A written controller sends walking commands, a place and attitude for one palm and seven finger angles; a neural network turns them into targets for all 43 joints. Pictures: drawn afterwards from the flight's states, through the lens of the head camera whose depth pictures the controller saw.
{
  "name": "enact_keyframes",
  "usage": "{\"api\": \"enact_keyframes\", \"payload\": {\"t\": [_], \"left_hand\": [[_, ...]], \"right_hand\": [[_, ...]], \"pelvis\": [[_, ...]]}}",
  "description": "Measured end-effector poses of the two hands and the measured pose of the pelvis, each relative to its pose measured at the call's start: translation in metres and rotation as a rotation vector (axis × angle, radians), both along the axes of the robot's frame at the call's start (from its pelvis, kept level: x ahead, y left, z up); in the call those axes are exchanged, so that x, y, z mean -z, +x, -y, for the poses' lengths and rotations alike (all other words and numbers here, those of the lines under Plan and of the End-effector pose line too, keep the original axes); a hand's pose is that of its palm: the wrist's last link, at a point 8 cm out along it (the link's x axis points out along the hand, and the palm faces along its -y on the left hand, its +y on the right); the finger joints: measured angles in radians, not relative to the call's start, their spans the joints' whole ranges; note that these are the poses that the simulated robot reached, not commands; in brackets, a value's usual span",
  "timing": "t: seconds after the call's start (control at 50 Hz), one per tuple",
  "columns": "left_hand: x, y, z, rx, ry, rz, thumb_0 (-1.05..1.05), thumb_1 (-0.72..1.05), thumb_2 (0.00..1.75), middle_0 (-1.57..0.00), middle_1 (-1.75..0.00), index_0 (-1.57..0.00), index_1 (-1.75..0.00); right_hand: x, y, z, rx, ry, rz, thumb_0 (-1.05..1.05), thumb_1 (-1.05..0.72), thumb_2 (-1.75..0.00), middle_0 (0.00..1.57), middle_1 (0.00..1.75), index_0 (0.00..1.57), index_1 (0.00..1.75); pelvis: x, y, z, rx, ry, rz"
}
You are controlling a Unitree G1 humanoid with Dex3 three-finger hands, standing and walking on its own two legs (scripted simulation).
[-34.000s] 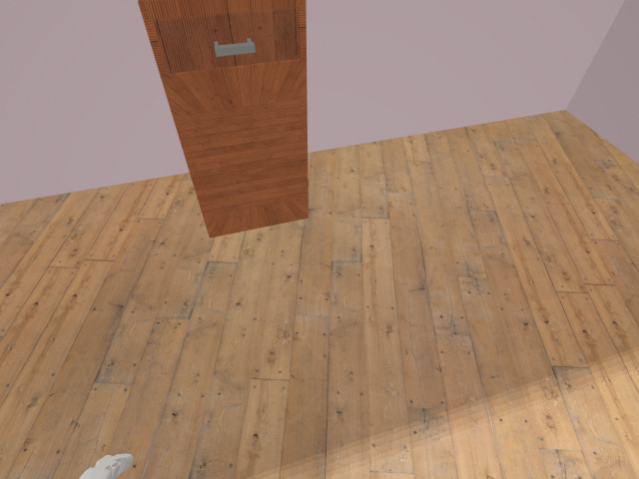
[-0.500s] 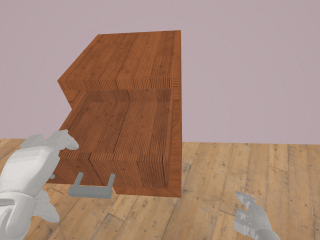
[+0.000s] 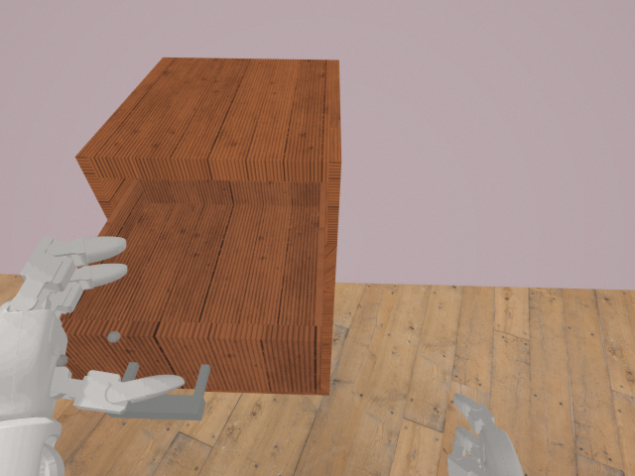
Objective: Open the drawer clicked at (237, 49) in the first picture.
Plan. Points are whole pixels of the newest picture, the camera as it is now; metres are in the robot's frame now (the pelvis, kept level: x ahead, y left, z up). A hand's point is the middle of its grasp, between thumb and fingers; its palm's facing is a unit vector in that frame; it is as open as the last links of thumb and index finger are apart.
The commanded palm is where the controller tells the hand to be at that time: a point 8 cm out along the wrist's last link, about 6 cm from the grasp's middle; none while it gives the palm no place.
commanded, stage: draw the hand back to the body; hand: left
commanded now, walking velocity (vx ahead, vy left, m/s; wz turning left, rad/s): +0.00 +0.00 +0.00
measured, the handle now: (162, 389) +0.21 +0.22 +0.01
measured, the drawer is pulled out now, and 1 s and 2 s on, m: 0.30 0.30 0.30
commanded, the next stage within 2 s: step back with the hand held close in 0.70 s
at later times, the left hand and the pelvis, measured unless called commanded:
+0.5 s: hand (92, 338) +0.18 +0.23 +0.18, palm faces +0.42 -0.81 -0.40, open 8.6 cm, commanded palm +0.13 +0.27 +0.20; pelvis +0.00 -0.01 +0.00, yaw +1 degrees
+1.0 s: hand (102, 333) +0.19 +0.22 +0.18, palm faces +0.37 -0.80 -0.48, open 7.4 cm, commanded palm +0.12 +0.26 +0.20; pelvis -0.01 -0.02 +0.00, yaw +2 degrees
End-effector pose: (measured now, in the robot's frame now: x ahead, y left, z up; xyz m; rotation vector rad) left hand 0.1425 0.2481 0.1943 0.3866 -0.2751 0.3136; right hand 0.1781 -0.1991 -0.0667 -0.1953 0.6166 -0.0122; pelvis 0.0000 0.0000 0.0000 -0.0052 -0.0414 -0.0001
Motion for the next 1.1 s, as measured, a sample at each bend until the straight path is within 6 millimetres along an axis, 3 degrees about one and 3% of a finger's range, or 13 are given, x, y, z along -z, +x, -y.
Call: {"api": "enact_keyframes", "payload": {"t": [0.14, 0.46, 0.62, 0.82, 0.92, 1.1], "left_hand": [[-0.014, 0.004, -0.008, -0.006, 0.089, -0.011, -0.01, -0.03, 0.5, -0.28, -0.9, -0.27, -0.9], [-0.003, -0.006, -0.015, -0.106, 0.066, -0.072, 0.0, 0.52, 0.74, -0.24, -0.54, -0.23, -0.54], [-0.001, -0.004, -0.007, -0.101, 0.047, -0.072, 0.01, 0.77, 0.85, -0.22, -0.38, -0.21, -0.38], [-0.001, -0.001, -0.002, -0.097, 0.059, -0.083, 0.01, 0.87, 0.89, -0.21, -0.31, -0.21, -0.31], [-0.011, 0.002, -0.007, -0.087, 0.139, -0.051, 0.01, 0.88, 0.9, -0.21, -0.31, -0.21, -0.31], [0.007, -0.001, -0.013, -0.011, 0.15, -0.143, 0.01, 0.89, 0.9, -0.21, -0.3, -0.21, -0.3]], "right_hand": [[0.009, -0.004, 0.011, 0.048, 0.014, -0.037, 0.01, -0.91, -0.89, 0.2, 0.3, 0.2, 0.3], [0.009, 0.005, 0.024, 0.063, 0.017, -0.042, 0.01, -0.91, -0.89, 0.2, 0.3, 0.2, 0.3], [0.006, 0.01, 0.029, 0.058, 0.021, -0.025, 0.01, -0.91, -0.89, 0.2, 0.3, 0.2, 0.3], [0.009, 0.01, 0.037, 0.065, 0.022, -0.038, 0.01, -0.91, -0.89, 0.2, 0.3, 0.2, 0.3], [0.012, 0.005, 0.041, 0.061, 0.007, -0.078, 0.01, -0.91, -0.89, 0.2, 0.3, 0.2, 0.3], [0.01, -0.017, 0.049, 0.123, -0.051, -0.152, 0.01, -0.91, -0.89, 0.2, 0.3, 0.2, 0.3]], "pelvis": [[-0.002, 0.001, -0.001, 0.003, 0.0, -0.005], [-0.004, 0.001, 0.011, -0.01, 0.003, -0.003], [-0.004, 0.001, 0.017, -0.01, 0.006, -0.001], [-0.004, 0.003, 0.023, -0.009, 0.008, -0.002], [-0.003, -0.001, 0.023, -0.032, -0.011, -0.036], [-0.001, -0.013, 0.011, -0.02, -0.013, -0.075]]}}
